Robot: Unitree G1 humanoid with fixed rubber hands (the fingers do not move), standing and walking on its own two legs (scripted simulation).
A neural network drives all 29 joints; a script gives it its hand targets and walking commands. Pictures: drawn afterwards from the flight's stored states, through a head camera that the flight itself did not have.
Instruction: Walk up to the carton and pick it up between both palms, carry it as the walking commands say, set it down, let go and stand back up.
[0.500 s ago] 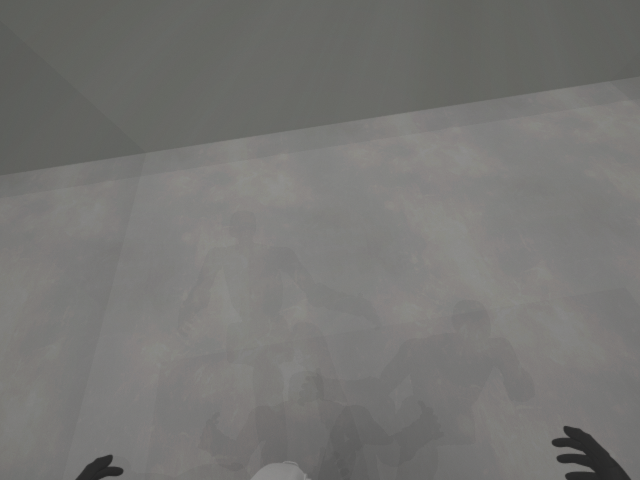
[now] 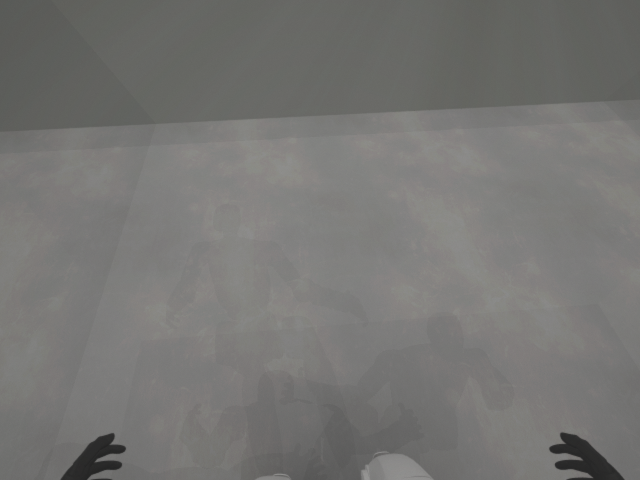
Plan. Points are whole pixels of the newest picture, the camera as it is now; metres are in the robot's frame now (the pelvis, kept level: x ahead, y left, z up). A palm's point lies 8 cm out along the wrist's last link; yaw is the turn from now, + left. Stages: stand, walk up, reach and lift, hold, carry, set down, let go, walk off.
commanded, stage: walk up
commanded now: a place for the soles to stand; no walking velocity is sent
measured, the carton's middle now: out of the picture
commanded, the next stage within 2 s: none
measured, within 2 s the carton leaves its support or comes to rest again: neither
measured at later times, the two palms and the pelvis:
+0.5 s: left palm out of the picture +0.06 +0.28 -0.05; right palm out of the picture +0.02 -0.37 -0.10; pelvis -0.08 -0.04 +0.01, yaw -2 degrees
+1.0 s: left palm out of the picture -0.08 +0.33 -0.09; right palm out of the picture -0.06 -0.33 -0.08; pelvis -0.18 +0.00 +0.00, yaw -1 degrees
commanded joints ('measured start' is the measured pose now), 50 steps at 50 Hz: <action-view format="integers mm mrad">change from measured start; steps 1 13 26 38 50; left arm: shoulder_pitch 39 39 58 -68 70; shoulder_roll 184 310 226 142 179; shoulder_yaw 73 87 78 44 72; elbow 0 -45 -70 -78 -13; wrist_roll -2 28 8 -1 -4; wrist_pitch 0 -24 -28 -15 3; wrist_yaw -4 9 27 3 2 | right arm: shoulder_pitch -88 -66 -98 81 -87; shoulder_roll -188 -131 -121 -249 -205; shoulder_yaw -97 -92 -54 -102 -107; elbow -65 -21 -17 17 -52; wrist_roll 0 26 46 -9 -1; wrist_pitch -17 15 12 -9 4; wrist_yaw -16 -14 -16 -4 -16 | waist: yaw -2 15 66 -70 -11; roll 87 -289 -140 226 118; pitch -114 94 -169 -163 -93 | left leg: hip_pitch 71 -249 -243 202 49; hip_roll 201 -76 4 285 262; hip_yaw -267 50 -7 -369 -298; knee -334 257 312 -358 -357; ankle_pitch -229 -302 -233 -92 -283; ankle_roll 132 -10 -33 106 152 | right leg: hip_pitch -12 90 554 -46 99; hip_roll -19 -386 -282 -39 -29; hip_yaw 7 509 223 5 -12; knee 115 -829 -479 -208 -92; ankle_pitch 2 -292 871 -83 -82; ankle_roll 54 -133 -161 2 47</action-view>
